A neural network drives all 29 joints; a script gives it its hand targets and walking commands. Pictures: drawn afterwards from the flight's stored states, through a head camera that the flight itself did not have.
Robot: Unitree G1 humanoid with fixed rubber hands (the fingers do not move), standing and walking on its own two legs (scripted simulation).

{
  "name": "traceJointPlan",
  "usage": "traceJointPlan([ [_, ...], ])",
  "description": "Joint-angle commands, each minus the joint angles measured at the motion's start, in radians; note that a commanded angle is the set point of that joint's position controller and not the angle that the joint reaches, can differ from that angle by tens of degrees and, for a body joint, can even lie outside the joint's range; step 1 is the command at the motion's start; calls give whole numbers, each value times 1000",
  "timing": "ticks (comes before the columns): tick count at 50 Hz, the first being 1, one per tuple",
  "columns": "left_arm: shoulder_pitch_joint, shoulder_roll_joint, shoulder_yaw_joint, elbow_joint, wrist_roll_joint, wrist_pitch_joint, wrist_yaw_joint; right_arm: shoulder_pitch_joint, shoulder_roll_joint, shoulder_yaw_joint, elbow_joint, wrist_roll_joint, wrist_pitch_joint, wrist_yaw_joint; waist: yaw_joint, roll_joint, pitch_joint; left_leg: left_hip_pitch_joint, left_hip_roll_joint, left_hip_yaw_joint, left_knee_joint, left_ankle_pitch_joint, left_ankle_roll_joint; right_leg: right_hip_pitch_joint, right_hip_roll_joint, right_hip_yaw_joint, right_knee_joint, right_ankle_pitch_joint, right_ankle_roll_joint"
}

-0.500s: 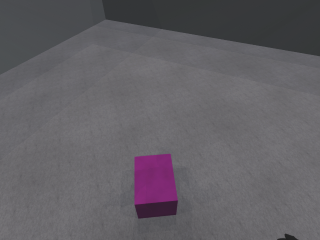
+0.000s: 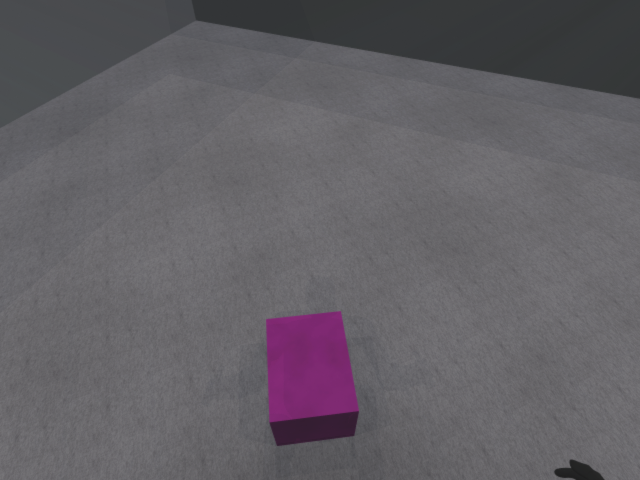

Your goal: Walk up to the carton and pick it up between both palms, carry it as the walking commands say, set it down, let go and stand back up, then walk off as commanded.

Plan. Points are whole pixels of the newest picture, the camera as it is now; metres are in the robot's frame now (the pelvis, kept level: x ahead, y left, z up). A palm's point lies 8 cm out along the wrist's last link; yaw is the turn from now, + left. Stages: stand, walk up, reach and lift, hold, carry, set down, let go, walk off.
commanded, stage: walk up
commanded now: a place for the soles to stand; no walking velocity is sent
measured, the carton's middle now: (309, 377) +0.53 +0.04 -0.63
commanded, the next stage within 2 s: reach and lift in 1.50 s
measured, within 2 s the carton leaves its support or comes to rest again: neither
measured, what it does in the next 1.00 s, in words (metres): stands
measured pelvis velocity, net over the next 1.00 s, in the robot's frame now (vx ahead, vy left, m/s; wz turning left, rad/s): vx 0.00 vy -0.01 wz -0.04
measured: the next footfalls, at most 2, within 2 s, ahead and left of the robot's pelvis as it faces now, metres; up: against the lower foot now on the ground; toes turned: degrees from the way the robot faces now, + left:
none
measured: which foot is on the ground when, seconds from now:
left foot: down 0.00-1.00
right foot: down 0.00-1.00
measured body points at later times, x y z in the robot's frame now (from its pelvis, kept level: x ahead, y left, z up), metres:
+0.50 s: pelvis +0.00 +0.01 +0.00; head +0.01 +0.01 +0.44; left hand +0.09 +0.34 -0.08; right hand +0.12 -0.32 -0.08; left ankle +0.02 +0.12 -0.69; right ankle +0.04 -0.14 -0.69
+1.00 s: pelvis +0.00 -0.01 +0.00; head +0.02 -0.02 +0.44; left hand +0.10 +0.31 -0.08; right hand +0.11 -0.35 -0.08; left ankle +0.02 +0.12 -0.69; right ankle +0.04 -0.15 -0.69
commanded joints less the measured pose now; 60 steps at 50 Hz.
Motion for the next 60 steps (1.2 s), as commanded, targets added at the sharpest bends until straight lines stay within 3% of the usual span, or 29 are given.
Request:
traceJointPlan([
  [1,-74,267,47,-29,16,-8,20,55,-171,-63,0,-9,-24,-6,-76,-137,-52,161,-43,-70,-337,189,49,-121,-157,292,-134,407,-183],
  [3,-83,175,23,-40,2,-2,20,70,-263,-82,0,-33,-35,-15,-88,131,-92,273,209,-395,-573,220,131,-275,-3,30,173,219,-55],
  [4,-83,200,32,-22,0,4,25,12,-262,-71,-10,-28,-34,-15,-61,72,-46,224,339,-491,-629,267,208,-286,10,-36,190,-158,-33],
  [5,-52,240,45,4,10,13,26,-38,-272,-75,-18,-25,-32,-12,-48,46,-16,138,360,-488,-627,192,238,-235,-18,-8,226,-211,-28],
  [9,48,214,54,48,16,0,-3,-166,-230,-50,-21,-21,-18,-10,33,72,24,-77,193,-205,-495,125,161,18,-13,-126,-11,25,-45],
  [11,41,245,64,38,21,-14,3,-111,-184,-33,-23,-16,-11,-9,26,-52,-30,-64,100,-96,-284,205,83,62,-36,36,-135,227,-79],
  [13,-4,304,64,9,30,-22,9,-85,-170,-36,-40,-2,-4,-3,-8,-141,-91,-51,-5,-50,-141,105,33,46,-195,382,-246,177,-183],
  [15,-49,331,64,8,34,-15,15,-93,-178,-43,-19,-3,8,0,-18,-147,-48,14,-30,-79,-176,19,37,-82,-233,463,-293,47,-240],
  [18,-105,252,44,-4,25,-3,11,-43,-202,-55,9,-18,-12,0,-54,-54,-3,129,40,-179,-393,9,78,-231,-101,226,-161,50,-133],
  [20,-65,208,36,18,16,4,7,-42,-243,-60,21,-24,-23,-3,-44,97,-39,135,216,-327,-579,-82,159,-203,-4,-33,62,79,-53],
  [21,-51,225,48,29,17,8,6,-74,-253,-56,14,-24,-21,-1,-29,89,-27,98,268,-366,-586,-10,209,-176,-15,-75,96,-46,-41],
  [22,-23,230,52,31,16,5,5,-107,-250,-56,7,-22,-19,-1,-1,59,-19,50,272,-334,-553,54,220,-110,-30,-80,73,-63,-38],
  [24,13,229,54,37,19,-8,0,-137,-217,-44,0,-22,-10,-2,18,18,-37,-18,168,-178,-446,110,140,3,-36,-39,-70,125,-64],
  [27,-5,286,56,25,28,-16,7,-129,-177,-40,-18,-7,0,-4,-1,-132,-60,-28,-7,-61,-195,121,38,-12,-165,331,-229,177,-178],
  [29,-46,306,53,9,27,-13,12,-112,-176,-40,-9,-5,-1,-2,-17,-114,-60,47,-30,-84,-204,91,36,-96,-206,418,-255,128,-223],
  [31,-171,218,38,-29,47,14,-17,31,-190,-34,60,11,-39,-16,-67,-161,-78,222,44,-218,-398,35,83,-227,-106,198,-116,110,-140],
  [32,-164,181,36,-32,45,31,-25,78,-264,-53,69,0,-58,-26,-76,-13,-68,264,196,-397,-542,-40,132,-300,-32,42,88,91,-70],
  [34,-129,211,50,-36,43,45,-27,11,-317,-63,64,-7,-69,-36,-22,2,-8,178,360,-538,-596,116,246,-285,-85,-35,149,-143,-27],
  [38,-43,213,60,1,43,23,-48,-69,-242,-33,54,-2,-65,-37,27,-92,-50,-15,154,-203,-394,237,107,43,-68,5,-98,157,-73],
  [40,-106,238,59,-20,50,19,-48,-12,-198,-22,53,7,-59,-37,-13,-226,-61,-28,23,-62,-248,161,31,8,-156,259,-269,66,-144],
  [42,-163,249,55,-28,39,35,-51,-21,-196,-23,77,8,-62,-40,-25,-175,-62,101,-48,-64,-282,71,37,-116,-183,291,-256,-7,-198],
  [44,-179,195,44,-41,33,45,-53,39,-265,-42,89,-5,-74,-44,-45,-22,-53,175,126,-276,-462,79,96,-216,-72,65,-29,49,-86],
  [46,-125,198,53,-15,33,50,-48,-24,-288,-42,82,-5,-78,-47,7,-7,-51,109,260,-389,-519,127,179,-130,-66,-53,38,-12,-37],
  [48,-83,208,55,-12,37,39,-49,-54,-267,-31,77,-1,-74,-45,28,-73,-83,46,193,-268,-415,238,138,-5,-81,-4,-72,122,-55],
  [50,-108,228,55,-5,42,27,-51,-56,-201,-17,79,11,-67,-43,5,-188,-71,5,39,-78,-283,245,43,5,-128,171,-218,145,-127],
  [52,-151,242,52,-22,35,34,-50,-48,-189,-10,90,16,-63,-45,-4,-197,-77,59,-53,-41,-208,156,25,-57,-198,313,-273,113,-212],
  [55,-202,221,41,-38,30,47,-53,14,-210,-21,106,-2,-72,-47,-39,-174,-87,166,-3,-139,-342,155,62,-163,-148,219,-202,66,-152],
  [58,-157,186,39,-16,28,56,-53,1,-275,-37,107,-1,-81,-49,-9,-60,-97,146,200,-327,-481,188,148,-116,-65,-13,17,164,-49],
  [60,-133,187,46,-4,27,53,-55,-45,-273,-30,101,-1,-80,-49,22,-88,-105,82,179,-272,-431,287,144,-13,-75,-21,-43,180,-50],
])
